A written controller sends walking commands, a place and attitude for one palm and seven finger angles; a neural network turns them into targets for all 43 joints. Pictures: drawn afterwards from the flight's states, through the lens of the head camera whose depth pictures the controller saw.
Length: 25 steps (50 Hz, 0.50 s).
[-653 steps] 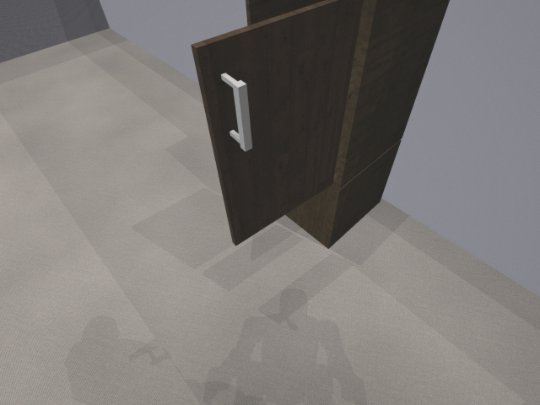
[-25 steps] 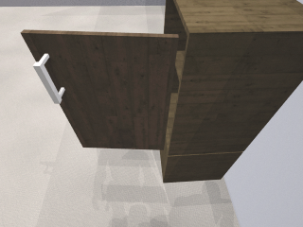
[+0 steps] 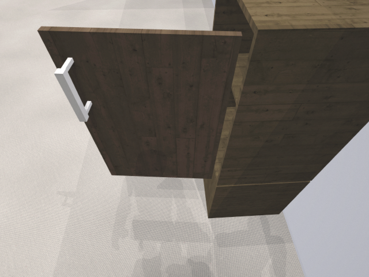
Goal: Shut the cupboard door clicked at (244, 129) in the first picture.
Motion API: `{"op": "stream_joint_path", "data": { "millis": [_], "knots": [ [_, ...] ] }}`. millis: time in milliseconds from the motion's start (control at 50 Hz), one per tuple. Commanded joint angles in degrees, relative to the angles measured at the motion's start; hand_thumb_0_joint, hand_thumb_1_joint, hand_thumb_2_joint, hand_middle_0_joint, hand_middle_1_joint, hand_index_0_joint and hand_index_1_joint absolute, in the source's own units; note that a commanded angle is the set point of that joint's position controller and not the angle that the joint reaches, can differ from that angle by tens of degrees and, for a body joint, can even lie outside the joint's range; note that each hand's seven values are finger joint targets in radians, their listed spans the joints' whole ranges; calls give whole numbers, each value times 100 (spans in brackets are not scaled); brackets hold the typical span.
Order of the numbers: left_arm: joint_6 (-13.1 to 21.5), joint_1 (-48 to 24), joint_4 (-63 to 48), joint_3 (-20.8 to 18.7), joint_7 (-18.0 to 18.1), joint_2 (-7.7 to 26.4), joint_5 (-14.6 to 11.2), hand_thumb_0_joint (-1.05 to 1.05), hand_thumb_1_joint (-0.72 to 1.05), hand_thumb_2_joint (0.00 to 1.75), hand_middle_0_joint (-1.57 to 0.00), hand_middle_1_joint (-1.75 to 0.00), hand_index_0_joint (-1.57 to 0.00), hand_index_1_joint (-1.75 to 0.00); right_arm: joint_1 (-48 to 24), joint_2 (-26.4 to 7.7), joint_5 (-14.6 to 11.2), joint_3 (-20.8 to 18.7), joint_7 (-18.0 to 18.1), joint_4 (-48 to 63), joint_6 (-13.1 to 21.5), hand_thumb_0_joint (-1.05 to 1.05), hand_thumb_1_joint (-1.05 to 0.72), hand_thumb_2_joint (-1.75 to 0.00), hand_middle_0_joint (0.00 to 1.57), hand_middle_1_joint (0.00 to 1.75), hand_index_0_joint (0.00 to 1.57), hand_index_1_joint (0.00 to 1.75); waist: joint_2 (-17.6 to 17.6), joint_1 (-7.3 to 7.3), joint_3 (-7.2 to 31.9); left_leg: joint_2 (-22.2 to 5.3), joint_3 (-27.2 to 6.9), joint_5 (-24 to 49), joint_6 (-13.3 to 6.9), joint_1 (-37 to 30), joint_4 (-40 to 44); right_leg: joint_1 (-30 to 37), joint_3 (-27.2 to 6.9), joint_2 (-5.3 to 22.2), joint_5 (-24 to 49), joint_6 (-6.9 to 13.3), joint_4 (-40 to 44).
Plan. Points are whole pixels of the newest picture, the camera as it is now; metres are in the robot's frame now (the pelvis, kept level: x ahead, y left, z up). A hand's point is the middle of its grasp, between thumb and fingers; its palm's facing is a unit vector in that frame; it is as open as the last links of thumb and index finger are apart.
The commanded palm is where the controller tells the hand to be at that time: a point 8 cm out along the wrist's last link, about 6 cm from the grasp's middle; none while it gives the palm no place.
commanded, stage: shuffle to correct the standing spot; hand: left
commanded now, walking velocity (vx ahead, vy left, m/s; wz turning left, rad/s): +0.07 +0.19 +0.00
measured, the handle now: (76, 91) +0.47 +0.30 +0.12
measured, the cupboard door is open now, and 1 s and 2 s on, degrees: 84 84 84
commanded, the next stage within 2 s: come to a stop and stand still in 0.20 s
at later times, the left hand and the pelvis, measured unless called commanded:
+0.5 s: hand out of the picture +0.02 +0.29 -0.18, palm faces +0.11 -0.97 -0.24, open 7.4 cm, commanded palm none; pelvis +0.02 +0.08 +0.00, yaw +2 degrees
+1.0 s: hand out of the picture +0.04 +0.26 -0.17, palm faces +0.03 -0.98 -0.22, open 7.3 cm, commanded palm none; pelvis +0.02 +0.08 +0.01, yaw +1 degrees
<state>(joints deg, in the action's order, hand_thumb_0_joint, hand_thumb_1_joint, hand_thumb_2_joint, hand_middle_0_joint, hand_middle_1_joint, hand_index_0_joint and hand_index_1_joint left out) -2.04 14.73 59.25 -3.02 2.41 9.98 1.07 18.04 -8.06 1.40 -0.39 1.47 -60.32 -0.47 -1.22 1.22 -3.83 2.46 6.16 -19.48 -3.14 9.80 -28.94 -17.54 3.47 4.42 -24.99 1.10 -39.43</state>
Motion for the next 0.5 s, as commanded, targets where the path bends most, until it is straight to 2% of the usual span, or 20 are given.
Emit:
{"op": "stream_joint_path", "data": {
  "millis": [0,20,40,60,80,120,140,180,240,280,300,320,340,360,380,400,420,440,460,480],
  "knots": [
    [197,643,-220,-57,8,259,16,0,90,90,-20,-30,-20,-30,149,-838,-11,-165,30,359,23,0,-90,-90,20,30,20,30,529,242,232,-1113,-916,3018,-396,132,215,594,62,102,1118,100,996],
    [258,932,-134,-111,31,558,46,0,90,90,-20,-30,-20,-30,70,-711,-54,-174,15,425,31,0,-90,-90,20,30,20,30,-282,354,382,-666,-516,2049,-107,773,-408,1384,-780,713,2457,311,1422],
    [298,1233,-51,-212,68,1030,67,0,90,90,-20,-30,-20,-30,14,-538,-74,-172,-20,572,38,0,-90,-90,20,30,20,30,-1369,396,438,-102,-74,-50,246,1893,-1267,2150,-2115,1988,3980,824,1711],
    [337,1419,9,-226,84,1123,35,0,90,90,-20,-30,-20,-30,-179,-643,-47,-202,-11,615,-12,0,-90,-90,20,30,20,30,-1270,485,373,-197,-436,-1388,367,2081,-2132,1919,-2512,2511,4452,1359,1891],
    [354,1251,-15,-253,125,1030,55,0,90,90,-20,-30,-20,-30,-305,-625,-23,-230,-28,631,-66,0,-90,-90,20,30,20,30,-1430,438,146,-368,-752,-1339,370,2297,-2705,1684,-2359,2380,4301,1460,1929],
    [323,883,-185,-251,153,955,74,0,90,90,-20,-30,-20,-30,-427,-557,-16,-250,-117,666,-110,0,-90,-90,20,30,20,30,-990,316,-32,-485,-813,-992,395,2437,-3110,1319,-1858,2141,3560,1327,2002],
    [327,689,-272,-248,137,954,97,0,90,90,-20,-30,-20,-30,-406,-494,-9,-233,-171,665,-117,0,-90,-90,20,30,20,30,-958,210,41,-514,-768,-804,415,2287,-3022,1117,-1466,1915,3360,1147,1961],
    [328,411,-391,-261,71,1036,121,0,90,90,-20,-30,-20,-30,-397,-403,-39,-235,-254,688,-148,0,-90,-90,20,30,20,30,-1097,93,85,-494,-495,-402,491,1762,-2426,581,-950,1615,2557,856,2064],
    [284,230,-473,-324,-19,1228,151,0,90,90,-20,-30,-20,-30,-515,-353,-77,-236,-300,720,-104,0,-90,-90,20,30,20,30,-1188,96,-11,-294,-77,80,540,893,-1350,-118,-693,1387,1535,599,2078],
    [230,122,-483,-357,-50,1307,136,0,90,90,-20,-30,-20,-30,-256,-425,-80,-246,-271,626,-44,0,-90,-90,20,30,20,30,-1075,-28,97,-109,191,545,568,150,-453,-324,-556,1164,1244,392,1739],
    [189,96,-492,-348,-57,1229,124,0,90,90,-20,-30,-20,-30,-6,-478,-78,-244,-240,525,15,0,-90,-90,20,30,20,30,-802,-142,223,-114,207,828,584,-279,120,-365,-397,949,1178,263,1277],
    [142,186,-529,-261,-78,920,118,0,90,90,-20,-30,-20,-30,307,-677,-61,-277,-188,410,82,0,-90,-90,20,30,20,30,-54,-252,422,-368,-26,934,568,-770,448,-495,-146,601,827,114,501],
    [102,287,-550,-179,-89,528,71,0,90,90,-20,-30,-20,-30,583,-1099,3,-370,-145,365,144,0,-90,-90,20,30,20,30,1418,-336,543,-1382,-1278,1781,256,-981,811,-1009,298,17,-402,-169,-506],
    [64,285,-612,-105,-57,315,52,0,90,90,-20,-30,-20,-30,726,-1420,25,-401,-81,402,121,0,-90,-90,20,30,20,30,1941,-418,480,-2181,-2301,2181,-310,-344,1285,-1065,57,-246,-1400,-208,-1424],
    [62,261,-633,-109,-35,329,40,0,90,90,-20,-30,-20,-30,534,-1363,77,-365,-38,471,95,0,-90,-90,20,30,20,30,1199,-356,240,-2366,-2359,1899,-693,213,1370,-916,-284,-139,-1140,-62,-1858],
    [101,282,-535,-40,-47,149,38,0,90,90,-20,-30,-20,-30,172,-1148,88,-293,10,459,170,0,-90,-90,20,30,20,30,1057,-201,235,-2200,-2202,2204,-702,260,1350,-854,-324,-14,-856,-39,-1864],
    [124,423,-380,-18,-58,127,30,0,90,90,-20,-30,-20,-30,-156,-1023,81,-244,48,451,205,0,-90,-90,20,30,20,30,1335,-68,327,-2126,-2117,2714,-701,287,1163,-687,-363,28,-704,-60,-1823],
    [130,480,-285,-7,-91,193,12,0,90,90,-20,-30,-20,-30,-404,-924,72,-185,50,508,206,0,-90,-90,20,30,20,30,1297,-18,227,-1939,-1731,2973,-623,442,1076,-455,-360,45,-491,-85,-1541],
    [128,514,-226,18,-124,182,-11,0,90,90,-20,-30,-20,-30,-505,-896,70,-161,57,503,199,0,-90,-90,20,30,20,30,1351,15,257,-1742,-1448,3212,-546,350,1024,-292,-276,-17,-298,-119,-1151],
    [136,510,-191,54,-144,187,-36,0,90,90,-20,-30,-20,-30,-491,-917,66,-162,73,462,184,0,-90,-90,20,30,20,30,1325,-19,362,-1660,-1365,3400,-512,131,941,-194,-185,-93,-218,-154,-748]
  ]
}}
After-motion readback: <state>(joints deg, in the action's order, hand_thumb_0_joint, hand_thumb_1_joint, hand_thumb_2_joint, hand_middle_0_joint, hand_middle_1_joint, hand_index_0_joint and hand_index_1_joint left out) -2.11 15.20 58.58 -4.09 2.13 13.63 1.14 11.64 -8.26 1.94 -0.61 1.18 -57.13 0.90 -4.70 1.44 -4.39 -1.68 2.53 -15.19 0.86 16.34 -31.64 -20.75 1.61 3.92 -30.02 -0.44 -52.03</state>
